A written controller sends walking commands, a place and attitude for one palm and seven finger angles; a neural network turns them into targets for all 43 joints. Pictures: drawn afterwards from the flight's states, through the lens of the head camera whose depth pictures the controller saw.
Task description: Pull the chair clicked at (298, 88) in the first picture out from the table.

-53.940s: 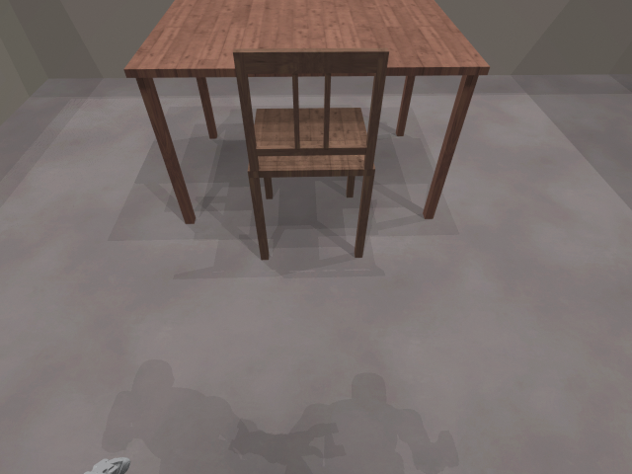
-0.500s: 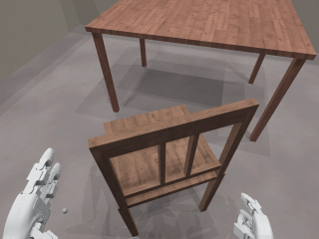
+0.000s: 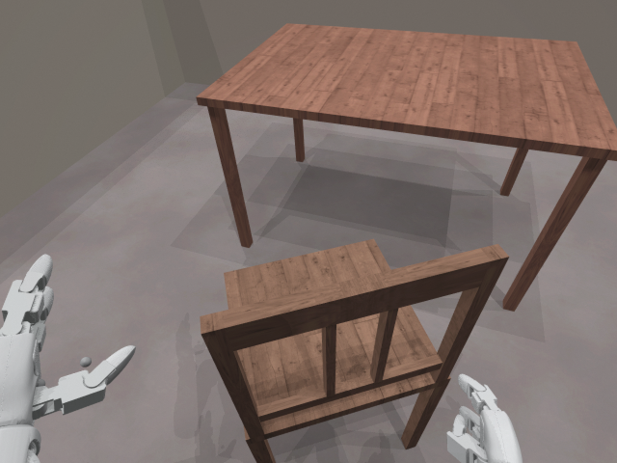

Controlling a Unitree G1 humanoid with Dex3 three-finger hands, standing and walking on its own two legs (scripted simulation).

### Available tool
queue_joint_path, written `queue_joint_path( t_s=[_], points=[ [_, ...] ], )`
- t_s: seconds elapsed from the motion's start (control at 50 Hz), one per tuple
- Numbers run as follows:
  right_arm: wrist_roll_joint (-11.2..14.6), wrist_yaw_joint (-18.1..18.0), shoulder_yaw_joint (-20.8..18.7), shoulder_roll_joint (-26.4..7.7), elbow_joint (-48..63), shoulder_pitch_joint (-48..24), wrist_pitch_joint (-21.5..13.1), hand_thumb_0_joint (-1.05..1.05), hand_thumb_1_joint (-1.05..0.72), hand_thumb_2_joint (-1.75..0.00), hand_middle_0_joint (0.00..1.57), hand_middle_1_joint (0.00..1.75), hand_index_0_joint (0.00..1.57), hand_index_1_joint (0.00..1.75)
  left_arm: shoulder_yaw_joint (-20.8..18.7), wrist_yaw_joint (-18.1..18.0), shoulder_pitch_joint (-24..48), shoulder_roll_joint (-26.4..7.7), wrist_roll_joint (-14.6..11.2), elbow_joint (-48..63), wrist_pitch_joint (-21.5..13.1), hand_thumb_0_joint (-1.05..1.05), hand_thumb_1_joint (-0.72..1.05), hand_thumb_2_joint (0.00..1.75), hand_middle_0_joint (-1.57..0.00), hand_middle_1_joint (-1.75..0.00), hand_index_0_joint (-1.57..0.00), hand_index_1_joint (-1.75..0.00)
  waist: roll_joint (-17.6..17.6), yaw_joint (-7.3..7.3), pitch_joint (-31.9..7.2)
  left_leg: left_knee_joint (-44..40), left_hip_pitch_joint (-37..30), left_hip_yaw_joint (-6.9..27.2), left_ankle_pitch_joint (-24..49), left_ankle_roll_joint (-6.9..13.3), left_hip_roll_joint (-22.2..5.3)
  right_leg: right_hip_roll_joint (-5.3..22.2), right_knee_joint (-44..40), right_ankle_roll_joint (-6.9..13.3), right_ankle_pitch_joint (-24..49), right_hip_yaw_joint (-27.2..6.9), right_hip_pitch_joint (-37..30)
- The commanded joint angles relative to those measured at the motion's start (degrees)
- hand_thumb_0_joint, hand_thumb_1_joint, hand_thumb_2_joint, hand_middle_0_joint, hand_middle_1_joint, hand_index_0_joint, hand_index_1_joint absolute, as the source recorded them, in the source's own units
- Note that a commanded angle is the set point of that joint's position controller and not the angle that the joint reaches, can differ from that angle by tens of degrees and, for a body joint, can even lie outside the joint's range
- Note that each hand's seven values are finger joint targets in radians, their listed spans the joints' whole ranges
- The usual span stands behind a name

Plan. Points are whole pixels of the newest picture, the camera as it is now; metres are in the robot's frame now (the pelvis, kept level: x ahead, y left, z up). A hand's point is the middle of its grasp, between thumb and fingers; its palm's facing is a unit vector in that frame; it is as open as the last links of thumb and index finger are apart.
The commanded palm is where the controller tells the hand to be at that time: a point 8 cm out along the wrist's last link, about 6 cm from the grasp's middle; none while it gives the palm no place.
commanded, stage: draw the hand back to the body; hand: left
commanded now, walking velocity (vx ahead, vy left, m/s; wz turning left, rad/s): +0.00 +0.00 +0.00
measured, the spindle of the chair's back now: (328, 359) +0.31 +0.01 -0.09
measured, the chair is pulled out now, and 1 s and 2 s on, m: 0.51 0.51 0.51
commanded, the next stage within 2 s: step back with the hand held close in 0.58 s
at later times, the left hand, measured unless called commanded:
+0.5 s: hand (80, 332) +0.20 +0.25 +0.16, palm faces +0.43 -0.80 -0.41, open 7.5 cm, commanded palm +0.15 +0.29 +0.19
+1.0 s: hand (57, 355) +0.17 +0.26 +0.15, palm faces +0.33 -0.79 -0.52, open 7.4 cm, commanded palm +0.12 +0.30 +0.19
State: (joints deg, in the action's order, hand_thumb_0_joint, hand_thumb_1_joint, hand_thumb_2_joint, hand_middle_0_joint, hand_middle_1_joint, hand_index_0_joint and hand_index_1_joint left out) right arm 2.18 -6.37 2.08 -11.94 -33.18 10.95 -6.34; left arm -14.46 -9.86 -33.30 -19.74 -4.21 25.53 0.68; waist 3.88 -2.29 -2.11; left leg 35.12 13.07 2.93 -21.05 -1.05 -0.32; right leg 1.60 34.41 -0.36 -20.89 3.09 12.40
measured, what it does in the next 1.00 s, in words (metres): stands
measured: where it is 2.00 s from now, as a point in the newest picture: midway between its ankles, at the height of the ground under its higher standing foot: outside the picture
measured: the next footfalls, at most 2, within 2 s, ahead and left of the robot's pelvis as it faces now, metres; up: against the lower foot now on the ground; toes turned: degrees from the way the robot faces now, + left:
none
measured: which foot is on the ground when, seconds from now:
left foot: down 0.00-1.00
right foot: down 0.00-1.00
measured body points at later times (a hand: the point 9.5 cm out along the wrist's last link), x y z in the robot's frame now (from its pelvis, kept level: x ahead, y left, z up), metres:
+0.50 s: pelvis +0.00 -0.01 +0.01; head -0.01 -0.04 +0.46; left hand +0.17 +0.29 +0.18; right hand +0.18 -0.25 -0.08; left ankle -0.02 +0.13 -0.73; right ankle -0.03 -0.12 -0.73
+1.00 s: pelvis -0.03 +0.01 +0.01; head +0.00 +0.00 +0.46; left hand +0.15 +0.30 +0.18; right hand +0.14 -0.24 -0.08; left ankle -0.02 +0.13 -0.73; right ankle -0.03 -0.12 -0.73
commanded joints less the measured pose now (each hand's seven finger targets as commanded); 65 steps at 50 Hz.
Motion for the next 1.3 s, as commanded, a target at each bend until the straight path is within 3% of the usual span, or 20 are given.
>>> queue_joint_path(
  t_s=[0.0, 0.14, 0.28, 0.34, 0.4, 0.44, 0.58, 0.62, 0.68, 0.7, 0.72, 0.74, 0.76, 0.82, 0.86, 0.92, 1.04, 1.14, 1.22, 1.28],
  points=[
    [-0.25, 0.11, -2.74, -6.15, 8.42, -7.57, -3.37, 0.0, -0.9, -0.9, 0.2, 0.3, 0.2, 0.3, -8.57, -0.52, 4.93, -9.86, 0.3, 11.46, -4.2, 0.0, 0.57, 0.74, -0.16, -0.23, -0.16, -0.23, -0.14, -0.29, -1.67, -8.01, -2.95, -0.55, 19.28, 1.55, -1.02, 0.45, -6.63, 1.55, 19.65, 0.28, -3.09],
    [-0.55, 0.86, -2.99, -6.52, 6.56, -8.31, -4.09, 0.0, -0.9, -0.9, 0.2, 0.3, 0.2, 0.3, -14.38, -0.55, 10.31, -13.93, -0.04, 12.43, -5.55, 0.0, 0.83, 0.87, -0.19, -0.29, -0.19, -0.29, 1.15, -0.8, -3.27, -9.45, -6.31, -1.45, 24.01, 1.59, -1.3, 0.67, -8.65, 1.56, 24.86, -0.08, -6.76],
    [-0.33, 1.9, -3.96, -6.96, 5.79, -8.55, -2.24, 0.0, -0.9, -0.9, 0.2, 0.3, 0.2, 0.3, -10.79, 1.03, 7.61, -8.2, -0.69, 4.16, -5.5, 0.0, 0.9, 0.9, -0.2, -0.3, -0.2, -0.3, -3.29, -0.33, 0.31, -10.73, -5.82, -2.18, 21.4, 1.94, -1.59, 0.71, -10.32, 0.86, 23.59, 0.08, -5.94],
    [-0.36, 1.68, -4.25, -7.2, 5.93, -9.48, -2.39, 0.0, -0.9, -0.9, 0.2, 0.3, 0.2, 0.3, -13.36, 0.8, 9.46, -12.3, -0.66, 7.38, -6.39, 0.0, 0.9, 0.9, -0.2, -0.3, -0.2, -0.3, -2.31, -0.72, -1.43, -10.94, -6.67, -2.44, 20.33, 2.11, -1.47, 0.9, -10.68, 0.81, 23.54, -0.43, -6.91],
    [-0.56, 1.59, -3.98, -6.84, 6.63, -9.57, -3.49, 0.0, -0.9, -0.9, 0.2, 0.3, 0.2, 0.3, -13.84, 0.47, 10.31, -13.19, -0.3, 13.18, -7.58, 0.0, 0.9, 0.9, -0.2, -0.3, -0.2, -0.3, 0.77, -1.04, -5.77, -10.75, -8.3, -2.63, 22.64, 2.29, -1.11, 1.11, -10.16, 0.97, 25.29, -0.58, -8.71],
    [-0.58, 1.44, -3.87, -6.79, 6.0, -9.38, -4.03, 0.0, -0.9, -0.9, 0.2, 0.3, 0.2, 0.3, -15.43, 0.04, 10.99, -15.17, -0.13, 14.55, -7.76, 0.0, 0.9, 0.9, -0.2, -0.3, -0.2, -0.3, 2.2, -1.11, -5.66, -10.84, -8.43, -2.34, 22.82, 1.94, -1.13, 0.99, -10.46, 1.25, 25.1, -0.59, -8.92],
    [-0.22, 1.25, -4.02, -6.73, 5.16, -9.12, -3.41, 0.0, -0.9, -0.9, 0.2, 0.3, 0.2, 0.3, -12.37, 0.48, 9.54, -10.14, -0.5, 5.67, -6.8, 0.0, 0.9, 0.9, -0.2, -0.3, -0.2, -0.3, -1.88, -0.11, 2.54, -11.78, -5.96, -2.44, 17.0, 1.95, -1.37, 0.41, -12.31, 0.89, 19.49, -0.42, -4.7],
    [-0.13, 1.3, -4.24, -7.0, 5.35, -9.34, -3.11, 0.0, -0.9, -0.9, 0.2, 0.3, 0.2, 0.3, -11.84, 0.89, 9.85, -9.62, -0.58, 4.15, -6.9, 0.0, 0.9, 0.9, -0.2, -0.3, -0.2, -0.3, -3.77, -0.11, 2.77, -11.79, -5.87, -2.45, 15.67, 2.15, -1.44, 0.37, -12.75, 0.66, 17.74, -0.62, -4.18],
    [-0.39, 1.51, -4.09, -6.98, 6.06, -9.65, -3.48, 0.0, -0.9, -0.9, 0.2, 0.3, 0.2, 0.3, -10.12, 1.26, 10.2, -8.81, -0.47, 6.59, -7.54, 0.0, 0.9, 0.9, -0.2, -0.3, -0.2, -0.3, -2.14, -0.35, 0.76, -12.01, -6.82, -2.37, 15.31, 2.36, -1.09, 0.55, -12.59, 0.7, 17.04, -0.84, -4.85],
    [-0.38, 1.99, -4.75, -8.12, 6.89, -8.16, -2.58, 0.0, -0.9, -0.9, 0.2, 0.3, 0.2, 0.3, -19.89, 1.0, 20.59, -19.89, -0.2, 14.17, -10.45, 0.0, 0.9, 0.9, -0.2, -0.3, -0.2, -0.3, -2.26, 0.75, 4.24, -9.34, -2.89, -1.79, 11.65, 3.35, -1.89, 3.38, -16.34, 0.86, 21.12, -7.19, -1.44],
    [-0.46, 2.1, -4.84, -7.2, 5.69, -8.32, -2.2, 0.0, -0.9, -0.9, 0.2, 0.3, 0.2, 0.3, -18.26, 1.32, 16.31, -16.9, 0.11, 9.2, -10.89, 0.0, 0.9, 0.9, -0.2, -0.3, -0.2, -0.3, -5.3, 1.46, 4.0, -7.46, -2.57, -1.27, 10.37, 3.15, -1.57, 5.27, -16.68, 1.44, 22.49, -8.03, -1.89],
    [-0.47, 2.2, -4.86, -7.17, 6.19, -8.56, -1.92, 0.0, -0.9, -0.9, 0.2, 0.3, 0.2, 0.3, -18.58, 1.33, 16.85, -18.08, 0.24, 10.96, -11.24, 0.0, 0.9, 0.9, -0.2, -0.3, -0.2, -0.3, -5.86, 1.33, 3.93, -7.01, -2.43, -1.1, 9.59, 2.88, -1.2, 6.18, -16.98, 1.91, 23.32, -8.98, -1.42],
    [-0.49, 2.2, -4.74, -6.79, 6.41, -8.36, -1.54, 0.0, -0.9, -0.9, 0.2, 0.3, 0.2, 0.3, -16.11, 1.57, 11.72, -14.24, 0.26, 8.48, -11.01, 0.0, 0.9, 0.9, -0.2, -0.3, -0.2, -0.3, -6.62, 1.63, 2.86, -6.55, -2.97, -1.17, 10.59, 2.7, -1.26, 6.56, -16.28, 1.99, 23.29, -8.54, -1.45],
    [-0.81, 2.51, -4.96, -7.6, 7.45, -9.05, 0.09, 0.0, -0.9, -0.9, 0.2, 0.3, 0.2, 0.3, -14.3, 1.58, 2.75, -11.02, 0.25, 9.69, -10.93, 0.0, 0.9, 0.9, -0.2, -0.3, -0.2, -0.3, -1.13, 1.48, -1.25, -9.56, -2.86, 0.01, 18.4, 2.69, -3.19, 4.77, -12.73, 1.13, 23.8, -5.48, -4.28],
    [-0.76, 2.45, -5.33, -7.37, 7.61, -9.23, 1.01, 0.0, -0.9, -0.9, 0.2, 0.3, 0.2, 0.3, -15.57, 1.11, -0.11, -11.71, 0.34, 10.85, -10.94, 0.0, 0.9, 0.9, -0.2, -0.3, -0.2, -0.3, 0.68, 1.35, -4.36, -10.24, -3.11, 0.03, 22.46, 2.72, -4.09, 3.81, -11.14, 0.51, 24.35, -4.33, -5.83],
    [-0.92, 2.15, -5.76, -7.31, 8.18, -9.48, 2.19, 0.0, -0.9, -0.9, 0.2, 0.3, 0.2, 0.3, -17.16, 0.56, -0.31, -13.61, 0.44, 13.59, -10.89, 0.0, 0.9, 0.9, -0.2, -0.3, -0.2, -0.3, -2.5, 1.48, -5.88, -9.67, -1.65, 0.42, 25.25, 2.39, -4.9, 3.48, -10.08, 0.34, 26.21, -4.24, -6.48],
    [-0.91, 0.97, -5.73, -7.17, 7.84, -9.62, 1.32, 0.0, -0.9, -0.9, 0.2, 0.3, 0.2, 0.3, -18.87, -0.61, 0.36, -15.9, 0.4, 17.05, -11.4, 0.0, 0.9, 0.9, -0.2, -0.3, -0.2, -0.3, 2.08, 1.45, -6.85, -12.18, 2.43, 2.87, 22.11, 3.29, -7.04, 2.1, -6.76, -0.32, 20.51, -3.43, -6.52],
    [-1.14, 0.89, -5.79, -7.51, 7.48, -8.29, 0.17, 0.0, -0.9, -0.9, 0.2, 0.3, 0.2, 0.3, -18.0, -0.87, -0.49, -14.39, 0.47, 17.12, -11.2, 0.0, 0.9, 0.9, -0.2, -0.3, -0.2, -0.3, 4.72, 1.63, -5.58, -13.01, 8.84, 3.9, 14.24, 3.66, -7.82, 1.34, -4.62, -0.1, 15.6, -3.6, -6.84],
    [-1.25, 0.9, -5.55, -7.22, 7.7, -7.32, -0.29, 0.0, -0.9, -0.9, 0.2, 0.3, 0.2, 0.3, -17.5, -0.99, 0.24, -13.41, 0.67, 16.48, -11.17, 0.0, 0.9, 0.9, -0.2, -0.3, -0.2, -0.3, 2.69, 1.84, -3.11, -12.44, 14.09, 3.72, 3.64, 3.42, -6.76, 1.49, -6.02, 0.05, 13.31, -4.84, -5.72],
    [-1.23, 0.76, -5.61, -7.09, 7.63, -6.46, -0.49, 0.0, -0.9, -0.9, 0.2, 0.3, 0.2, 0.3, -17.06, -1.17, 1.51, -13.34, 0.89, 16.05, -11.27, 0.0, 0.9, 0.9, -0.2, -0.3, -0.2, -0.3, -1.48, 2.28, -1.51, -10.28, 14.24, 2.63, -3.73, 2.81, -4.54, 2.7, -10.81, 0.7, 7.89, -7.46, -1.97]
  ],
)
